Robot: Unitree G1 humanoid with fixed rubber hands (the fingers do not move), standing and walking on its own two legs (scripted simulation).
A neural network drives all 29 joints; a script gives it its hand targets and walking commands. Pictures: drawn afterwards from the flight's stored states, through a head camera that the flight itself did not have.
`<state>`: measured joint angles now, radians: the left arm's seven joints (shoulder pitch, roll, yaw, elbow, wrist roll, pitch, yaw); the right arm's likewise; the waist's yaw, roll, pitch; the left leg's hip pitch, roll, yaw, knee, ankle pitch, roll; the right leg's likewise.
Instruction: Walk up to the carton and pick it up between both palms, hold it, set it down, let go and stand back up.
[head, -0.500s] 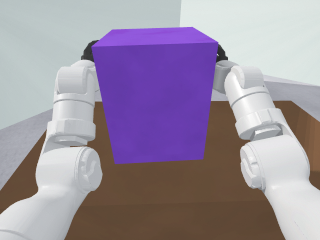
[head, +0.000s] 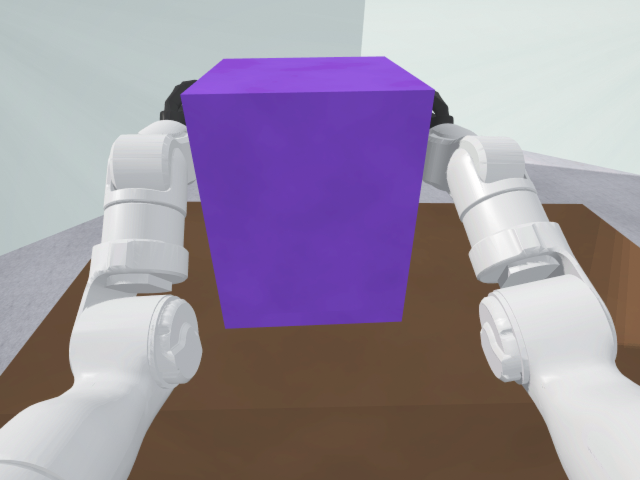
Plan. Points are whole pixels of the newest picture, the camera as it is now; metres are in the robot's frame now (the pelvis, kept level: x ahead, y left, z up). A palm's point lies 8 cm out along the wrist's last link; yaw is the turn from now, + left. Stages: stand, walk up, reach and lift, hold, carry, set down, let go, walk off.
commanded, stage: hold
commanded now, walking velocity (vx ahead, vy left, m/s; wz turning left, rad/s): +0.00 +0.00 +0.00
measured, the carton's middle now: (309, 185) +0.36 +0.00 +0.28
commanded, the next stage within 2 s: none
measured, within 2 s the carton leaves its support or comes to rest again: neither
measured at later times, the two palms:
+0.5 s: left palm (180, 140) +0.38 +0.14 +0.33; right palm (437, 144) +0.36 -0.15 +0.33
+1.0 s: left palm (179, 140) +0.38 +0.14 +0.33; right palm (433, 146) +0.37 -0.15 +0.33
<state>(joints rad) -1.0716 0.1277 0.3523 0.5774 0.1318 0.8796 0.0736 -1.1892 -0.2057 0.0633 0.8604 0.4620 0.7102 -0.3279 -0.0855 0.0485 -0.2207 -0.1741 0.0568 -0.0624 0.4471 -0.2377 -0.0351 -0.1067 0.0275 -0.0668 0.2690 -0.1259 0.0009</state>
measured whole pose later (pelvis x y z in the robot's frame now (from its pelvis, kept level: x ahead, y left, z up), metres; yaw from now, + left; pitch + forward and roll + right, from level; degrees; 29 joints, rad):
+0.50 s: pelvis +0.00 +0.00 +0.00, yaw -1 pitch -2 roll -3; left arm -1.09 0.12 0.34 0.62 0.14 0.86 0.08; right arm -1.22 -0.22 0.06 0.93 0.47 0.69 -0.31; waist -0.08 0.06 -0.23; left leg -0.18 0.05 -0.05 0.45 -0.24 -0.03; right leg -0.11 0.03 -0.06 0.27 -0.12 0.01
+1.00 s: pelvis +0.00 +0.00 +0.00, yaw +0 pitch -1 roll -3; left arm -1.10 0.12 0.35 0.63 0.13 0.87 0.09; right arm -1.21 -0.21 0.04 0.91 0.45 0.71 -0.32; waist -0.07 0.06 -0.23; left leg -0.18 0.05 -0.06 0.45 -0.25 -0.03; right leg -0.12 0.03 -0.06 0.27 -0.13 0.00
